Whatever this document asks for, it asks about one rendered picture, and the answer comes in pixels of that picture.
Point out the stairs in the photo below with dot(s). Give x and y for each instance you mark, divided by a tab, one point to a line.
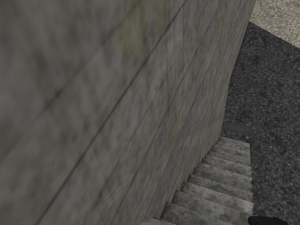
218	192

